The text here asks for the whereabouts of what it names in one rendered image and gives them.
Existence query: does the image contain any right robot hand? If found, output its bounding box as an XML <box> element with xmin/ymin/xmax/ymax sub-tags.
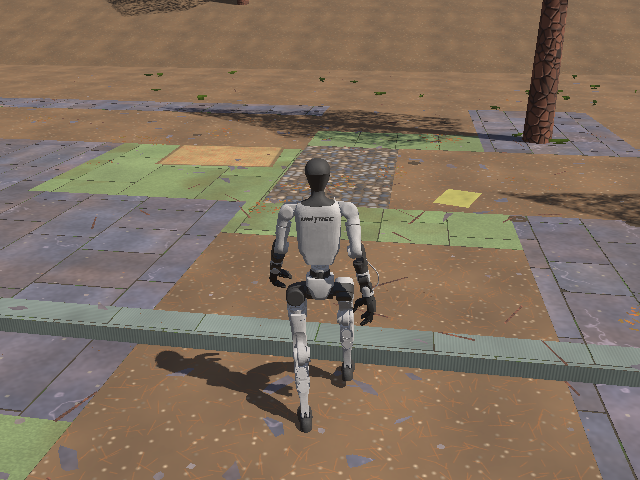
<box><xmin>353</xmin><ymin>295</ymin><xmax>376</xmax><ymax>326</ymax></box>

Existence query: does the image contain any left robot hand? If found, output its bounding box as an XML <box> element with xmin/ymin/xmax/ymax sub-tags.
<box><xmin>269</xmin><ymin>269</ymin><xmax>292</xmax><ymax>288</ymax></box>

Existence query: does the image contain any left robot forearm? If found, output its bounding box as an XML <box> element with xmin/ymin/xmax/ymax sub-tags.
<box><xmin>270</xmin><ymin>239</ymin><xmax>285</xmax><ymax>274</ymax></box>

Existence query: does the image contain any robot right foot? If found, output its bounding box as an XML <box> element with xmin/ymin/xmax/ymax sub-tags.
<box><xmin>341</xmin><ymin>359</ymin><xmax>355</xmax><ymax>381</ymax></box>

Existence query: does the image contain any right robot forearm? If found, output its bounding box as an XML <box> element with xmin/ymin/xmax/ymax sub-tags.
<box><xmin>353</xmin><ymin>243</ymin><xmax>374</xmax><ymax>297</ymax></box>

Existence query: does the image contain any robot head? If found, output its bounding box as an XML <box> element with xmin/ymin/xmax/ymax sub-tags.
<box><xmin>301</xmin><ymin>158</ymin><xmax>335</xmax><ymax>207</ymax></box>

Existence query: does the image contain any right robot upper arm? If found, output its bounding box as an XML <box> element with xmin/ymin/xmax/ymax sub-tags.
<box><xmin>339</xmin><ymin>201</ymin><xmax>363</xmax><ymax>259</ymax></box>

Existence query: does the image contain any left robot upper arm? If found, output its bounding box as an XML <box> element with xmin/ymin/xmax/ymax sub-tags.
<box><xmin>274</xmin><ymin>201</ymin><xmax>298</xmax><ymax>254</ymax></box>

